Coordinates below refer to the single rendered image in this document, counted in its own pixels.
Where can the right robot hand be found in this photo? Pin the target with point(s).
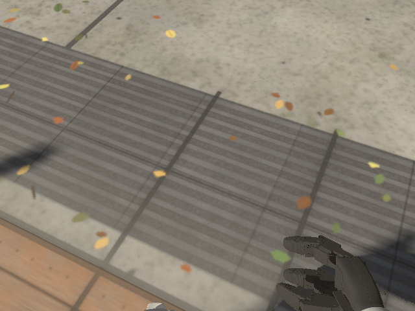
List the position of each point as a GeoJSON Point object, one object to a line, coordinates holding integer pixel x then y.
{"type": "Point", "coordinates": [351, 289]}

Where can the left robot shin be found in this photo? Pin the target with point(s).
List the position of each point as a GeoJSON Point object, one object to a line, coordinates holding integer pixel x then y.
{"type": "Point", "coordinates": [155, 305]}

